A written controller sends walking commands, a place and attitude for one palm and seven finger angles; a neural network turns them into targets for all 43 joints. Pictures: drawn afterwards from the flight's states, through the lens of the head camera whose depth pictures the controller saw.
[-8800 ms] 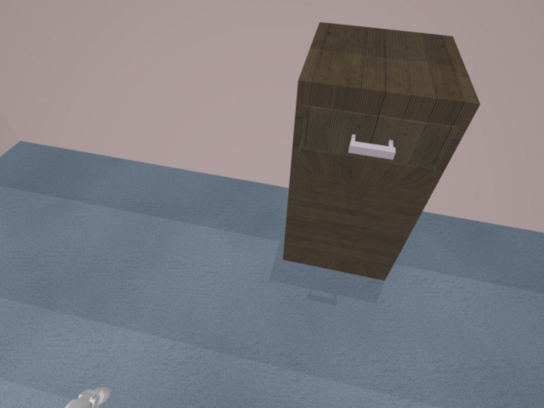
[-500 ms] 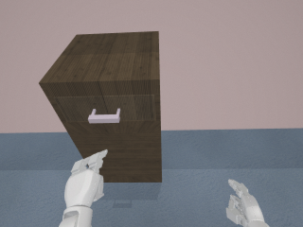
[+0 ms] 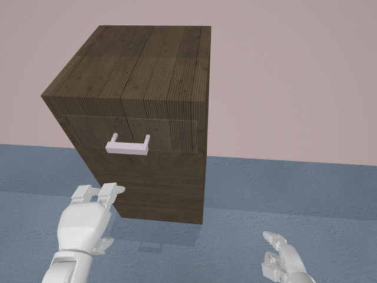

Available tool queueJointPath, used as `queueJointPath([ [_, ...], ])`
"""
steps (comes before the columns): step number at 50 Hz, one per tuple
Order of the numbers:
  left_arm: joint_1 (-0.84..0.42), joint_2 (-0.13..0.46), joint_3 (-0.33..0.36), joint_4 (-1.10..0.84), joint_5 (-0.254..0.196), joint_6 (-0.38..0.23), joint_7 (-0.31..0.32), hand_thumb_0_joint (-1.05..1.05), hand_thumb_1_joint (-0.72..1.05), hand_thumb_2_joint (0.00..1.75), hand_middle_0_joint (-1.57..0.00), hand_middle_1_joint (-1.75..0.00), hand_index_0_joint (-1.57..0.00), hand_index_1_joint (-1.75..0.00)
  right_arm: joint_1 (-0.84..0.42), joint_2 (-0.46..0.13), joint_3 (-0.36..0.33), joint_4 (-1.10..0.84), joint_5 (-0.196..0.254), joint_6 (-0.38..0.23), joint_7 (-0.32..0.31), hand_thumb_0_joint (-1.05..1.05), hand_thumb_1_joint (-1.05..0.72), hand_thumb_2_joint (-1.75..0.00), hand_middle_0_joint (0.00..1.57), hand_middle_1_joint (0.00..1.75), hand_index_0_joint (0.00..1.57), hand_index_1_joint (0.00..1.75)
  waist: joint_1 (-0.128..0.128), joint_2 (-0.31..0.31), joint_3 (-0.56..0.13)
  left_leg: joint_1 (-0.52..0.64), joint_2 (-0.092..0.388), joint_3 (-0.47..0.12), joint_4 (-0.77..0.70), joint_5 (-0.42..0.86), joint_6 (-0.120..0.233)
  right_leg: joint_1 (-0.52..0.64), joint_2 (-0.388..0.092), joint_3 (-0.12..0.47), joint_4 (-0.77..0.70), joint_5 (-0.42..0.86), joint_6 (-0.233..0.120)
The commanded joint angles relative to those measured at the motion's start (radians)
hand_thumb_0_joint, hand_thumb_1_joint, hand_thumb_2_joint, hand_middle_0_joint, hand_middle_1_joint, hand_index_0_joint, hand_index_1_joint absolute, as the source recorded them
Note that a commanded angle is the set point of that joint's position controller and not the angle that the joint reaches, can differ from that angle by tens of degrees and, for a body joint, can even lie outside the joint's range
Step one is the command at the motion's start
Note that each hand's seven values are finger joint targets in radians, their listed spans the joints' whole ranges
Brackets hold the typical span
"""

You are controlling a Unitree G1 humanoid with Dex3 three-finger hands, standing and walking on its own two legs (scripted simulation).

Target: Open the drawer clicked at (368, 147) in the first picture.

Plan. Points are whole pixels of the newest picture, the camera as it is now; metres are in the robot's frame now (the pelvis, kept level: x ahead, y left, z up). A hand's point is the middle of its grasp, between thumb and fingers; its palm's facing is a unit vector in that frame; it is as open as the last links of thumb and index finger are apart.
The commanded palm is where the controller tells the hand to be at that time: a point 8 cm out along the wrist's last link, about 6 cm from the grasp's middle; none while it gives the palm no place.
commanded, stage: raise the hand with hooked fingers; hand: left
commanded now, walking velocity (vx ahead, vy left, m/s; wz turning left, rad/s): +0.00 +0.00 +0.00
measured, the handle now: (129, 142) +0.49 +0.25 -0.04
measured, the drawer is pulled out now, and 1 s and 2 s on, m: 0.00 0.00 0.00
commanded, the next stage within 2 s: move the hooked fingers above the handle in 1.04 s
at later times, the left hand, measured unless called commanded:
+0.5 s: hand (87, 178) +0.29 +0.24 +0.09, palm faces +0.10 -0.09 -0.99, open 13.6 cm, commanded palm +0.26 +0.25 +0.14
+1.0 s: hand (68, 174) +0.28 +0.28 +0.10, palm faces +0.06 -0.09 -0.99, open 13.8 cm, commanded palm +0.26 +0.28 +0.16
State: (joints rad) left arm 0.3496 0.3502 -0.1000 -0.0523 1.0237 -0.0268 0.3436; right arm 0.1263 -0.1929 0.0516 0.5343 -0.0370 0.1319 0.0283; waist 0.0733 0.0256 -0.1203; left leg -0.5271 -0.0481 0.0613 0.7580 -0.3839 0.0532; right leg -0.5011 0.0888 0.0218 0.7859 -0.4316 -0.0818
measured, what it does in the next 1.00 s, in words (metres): stands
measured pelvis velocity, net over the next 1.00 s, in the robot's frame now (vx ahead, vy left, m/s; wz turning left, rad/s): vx -0.01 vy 0.03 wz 0.04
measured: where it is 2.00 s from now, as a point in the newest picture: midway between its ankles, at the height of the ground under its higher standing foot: outside the picture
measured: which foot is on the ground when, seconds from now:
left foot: down 0.00-1.00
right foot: down 0.00-1.00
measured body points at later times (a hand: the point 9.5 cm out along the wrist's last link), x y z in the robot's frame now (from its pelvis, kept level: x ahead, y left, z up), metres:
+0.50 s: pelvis +0.01 +0.01 +0.02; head +0.02 -0.02 +0.47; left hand +0.27 +0.24 +0.14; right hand +0.22 -0.21 -0.07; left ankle +0.00 +0.09 -0.71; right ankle -0.03 -0.07 -0.71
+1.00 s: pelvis -0.01 +0.03 +0.02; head +0.02 +0.01 +0.47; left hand +0.27 +0.28 +0.15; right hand +0.16 -0.19 -0.10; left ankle +0.00 +0.09 -0.71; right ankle -0.03 -0.07 -0.71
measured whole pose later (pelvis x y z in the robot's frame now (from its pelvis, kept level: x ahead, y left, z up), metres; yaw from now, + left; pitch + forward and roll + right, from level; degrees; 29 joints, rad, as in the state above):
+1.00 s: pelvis -0.01 +0.03 +0.02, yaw +2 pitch +4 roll -1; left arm -0.06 0.49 -0.05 0.07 0.93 -0.06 0.13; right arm 0.17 -0.25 -0.01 0.61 0.01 0.17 0.00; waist 0.07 0.06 -0.02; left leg -0.36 -0.08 0.03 0.55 -0.26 0.09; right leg -0.31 0.05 0.00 0.55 -0.31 -0.04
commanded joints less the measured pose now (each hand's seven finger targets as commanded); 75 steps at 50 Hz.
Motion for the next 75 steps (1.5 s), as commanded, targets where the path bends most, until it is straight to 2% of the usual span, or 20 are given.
queueJointPath([
  [1,-0.065,0.235,0.213,-0.244,0.021,0.006,0.085,0.0,-0.13,0.46,-0.27,-0.96,-0.27,-0.96,-0.153,-0.127,-0.064,-0.162,-0.006,-0.043,-0.003,0.0,-0.9,-0.9,0.2,0.3,0.2,0.3,0.037,0.043,-0.22,0.146,-0.007,-0.097,-0.066,0.433,-0.015,0.183,-0.053,0.169,-0.103,0.595,0.01],
  [6,-0.174,0.197,0.189,-0.248,-0.038,0.031,0.089,0.0,-0.24,0.41,-0.28,-1.03,-0.28,-1.03,-0.125,-0.144,-0.098,-0.134,0.001,-0.042,-0.012,0.0,-0.9,-0.9,0.2,0.3,0.2,0.3,-0.019,-0.013,-0.241,0.188,-0.004,-0.099,-0.074,0.427,-0.005,0.195,-0.061,0.148,-0.135,0.626,0.031],
  [7,-0.173,0.169,0.155,-0.223,-0.052,0.041,0.075,0.0,-0.27,0.4,-0.28,-1.05,-0.28,-1.05,-0.12,-0.145,-0.104,-0.132,0.01,-0.042,-0.018,0.0,-0.9,-0.9,0.2,0.3,0.2,0.3,-0.031,-0.036,-0.204,0.183,-0.003,-0.098,-0.083,0.41,-0.003,0.195,-0.061,0.145,-0.148,0.624,0.034],
  [11,-0.237,0.178,0.118,-0.168,-0.072,0.083,-0.003,0.0,-0.36,0.36,-0.29,-1.11,-0.29,-1.11,-0.129,-0.159,-0.104,-0.115,0.026,-0.034,-0.028,0.0,-0.9,-0.9,0.2,0.3,0.2,0.3,-0.03,-0.102,-0.186,0.186,-0.008,-0.09,-0.125,0.391,-0.003,0.229,-0.073,0.136,-0.182,0.626,0.053],
  [14,-0.29,0.207,0.103,-0.174,-0.07,0.098,-0.06,0.0,-0.43,0.33,-0.29,-1.15,-0.29,-1.15,-0.136,-0.159,-0.101,-0.118,0.032,-0.026,-0.038,0.0,-0.9,-0.9,0.2,0.3,0.2,0.3,-0.018,-0.073,-0.181,0.213,-0.009,-0.08,-0.15,0.408,0.001,0.268,-0.078,0.124,-0.201,0.629,0.053],
  [16,-0.368,0.265,0.142,-0.187,-0.052,0.093,-0.078,0.0,-0.48,0.31,-0.3,-1.18,-0.3,-1.18,-0.145,-0.158,-0.092,-0.111,0.032,-0.02,-0.039,0.0,-0.9,-0.9,0.2,0.3,0.2,0.3,-0.006,-0.043,-0.199,0.235,-0.01,-0.08,-0.166,0.418,-0.001,0.276,-0.077,0.124,-0.209,0.592,0.046],
  [21,-0.491,0.321,0.194,-0.175,-0.042,0.073,-0.086,0.0,-0.5,0.3,-0.3,-1.2,-0.3,-1.2,-0.152,-0.147,-0.085,-0.104,0.035,-0.011,-0.04,0.0,-0.9,-0.9,0.2,0.3,0.2,0.3,0.007,0.039,-0.196,0.289,-0.004,-0.086,-0.19,0.46,-0.005,0.275,-0.067,0.102,-0.229,0.548,0.03],
  [27,-0.632,0.272,0.119,-0.042,-0.088,0.128,-0.152,0.0,-0.5,0.3,-0.3,-1.2,-0.3,-1.2,-0.138,-0.149,-0.082,-0.103,0.062,0.007,-0.049,0.0,-0.9,-0.9,0.2,0.3,0.2,0.3,-0.028,-0.007,-0.111,0.295,0.005,-0.078,-0.238,0.383,-0.006,0.247,-0.058,0.066,-0.289,0.423,0.038],
  [30,-0.701,0.284,0.101,0.004,-0.099,0.149,-0.21,0.0,-0.5,0.3,-0.3,-1.2,-0.3,-1.2,-0.135,-0.157,-0.076,-0.106,0.066,0.017,-0.055,0.0,-0.9,-0.9,0.2,0.3,0.2,0.3,-0.036,-0.039,-0.102,0.302,0.007,-0.079,-0.256,0.357,-0.004,0.254,-0.059,0.054,-0.31,0.382,0.039],
  [32,-0.756,0.306,0.097,-0.012,-0.099,0.133,-0.247,0.0,-0.5,0.3,-0.3,-1.2,-0.3,-1.2,-0.131,-0.16,-0.073,-0.107,0.064,0.019,-0.056,0.0,-0.9,-0.9,0.2,0.3,0.2,0.3,-0.037,-0.034,-0.125,0.322,0.008,-0.085,-0.26,0.366,0.0,0.267,-0.063,0.05,-0.313,0.385,0.04],
  [36,-0.649,0.321,0.134,-0.016,-0.103,0.065,-0.289,0.0,-0.5,0.3,-0.3,-1.2,-0.3,-1.2,-0.117,-0.158,-0.07,-0.111,0.054,0.012,-0.045,0.0,-0.9,-0.9,0.2,0.3,0.2,0.3,-0.006,-0.009,-0.162,0.343,0.013,-0.099,-0.264,0.425,-0.005,0.289,-0.062,0.038,-0.305,0.406,0.032],
  [40,-0.639,0.346,0.184,-0.072,-0.118,-0.007,-0.269,0.0,-0.5,0.3,-0.3,-1.2,-0.3,-1.2,-0.105,-0.16,-0.078,-0.113,0.049,0.007,-0.041,0.0,-0.9,-0.9,0.2,0.3,0.2,0.3,0.003,0.015,-0.126,0.334,0.02,-0.107,-0.274,0.417,-0.008,0.264,-0.057,0.035,-0.313,0.371,0.027],
  [44,-0.704,0.363,0.218,-0.111,-0.097,-0.051,-0.196,0.0,-0.5,0.3,-0.3,-1.2,-0.3,-1.2,-0.092,-0.156,-0.09,-0.099,0.05,-0.005,-0.04,0.0,-0.9,-0.9,0.2,0.3,0.2,0.3,0.002,0.044,-0.168,0.369,0.032,-0.117,-0.262,0.445,-0.02,0.211,-0.051,0.024,-0.293,0.339,0.025],
  [49,-0.706,0.338,0.198,-0.072,-0.096,-0.028,-0.142,0.0,-0.5,0.3,-0.3,-1.2,-0.3,-1.2,-0.075,-0.16,-0.106,-0.077,0.056,-0.015,-0.036,0.0,-0.9,-0.9,0.2,0.3,0.2,0.3,-0.01,0.044,-0.191,0.391,0.038,-0.127,-0.26,0.422,-0.034,0.172,-0.047,0.009,-0.288,0.289,0.026],
  [57,-0.674,0.302,0.116,-0.05,-0.109,0.039,-0.214,0.0,-0.5,0.3,-0.3,-1.2,-0.3,-1.2,-0.075,-0.173,-0.099,-0.089,0.065,-0.003,-0.032,0.0,-0.9,-0.9,0.2,0.3,0.2,0.3,-0.026,0.007,-0.142,0.388,0.05,-0.15,-0.284,0.404,-0.038,0.171,-0.051,-0.004,-0.303,0.255,0.03],
  [64,-0.818,0.267,0.082,-0.032,-0.075,-0.024,-0.199,0.0,-0.5,0.3,-0.3,-1.2,-0.3,-1.2,-0.055,-0.161,-0.1,-0.079,0.056,-0.012,-0.037,0.0,-0.9,-0.9,0.2,0.3,0.2,0.3,-0.032,0.034,-0.145,0.416,0.055,-0.169,-0.273,0.389,-0.05,0.096,-0.045,-0.014,-0.285,0.224,0.025],
  [66,-0.843,0.303,0.119,0.005,-0.058,-0.029,-0.173,0.0,-0.5,0.3,-0.3,-1.2,-0.3,-1.2,-0.047,-0.164,-0.099,-0.07,0.055,-0.012,-0.037,0.0,-0.9,-0.9,0.2,0.3,0.2,0.3,-0.023,0.054,-0.163,0.406,0.054,-0.173,-0.272,0.368,-0.057,0.09,-0.042,-0.013,-0.273,0.211,0.021],
  [70,-0.94,0.287,0.105,0.124,-0.035,0.0,-0.134,0.0,-0.5,0.3,-0.3,-1.2,-0.3,-1.2,-0.031,-0.165,-0.1,-0.053,0.061,-0.007,-0.039,0.0,-0.9,-0.9,0.2,0.3,0.2,0.3,-0.036,0.041,-0.152,0.366,0.051,-0.168,-0.268,0.297,-0.059,0.052,-0.034,-0.021,-0.259,0.185,0.018],
  [72,-0.946,0.304,0.121,0.179,-0.034,0.02,-0.123,0.0,-0.5,0.3,-0.3,-1.2,-0.3,-1.2,-0.025,-0.166,-0.102,-0.054,0.063,-0.004,-0.043,0.0,-0.9,-0.9,0.2,0.3,0.2,0.3,-0.031,0.02,-0.183,0.348,0.044,-0.149,-0.257,0.29,-0.048,0.072,-0.035,-0.014,-0.258,0.185,0.017],
  [75,-0.993,0.267,0.073,0.219,-0.033,0.04,-0.128,0.0,-0.5,0.3,-0.3,-1.2,-0.3,-1.2,-0.012,-0.173,-0.104,-0.055,0.065,-0.001,-0.045,0.0,-0.9,-0.9,0.2,0.3,0.2,0.3,-0.045,0.026,-0.226,0.352,0.04,-0.139,-0.238,0.328,-0.042,0.082,-0.036,-0.01,-0.255,0.216,0.017],
])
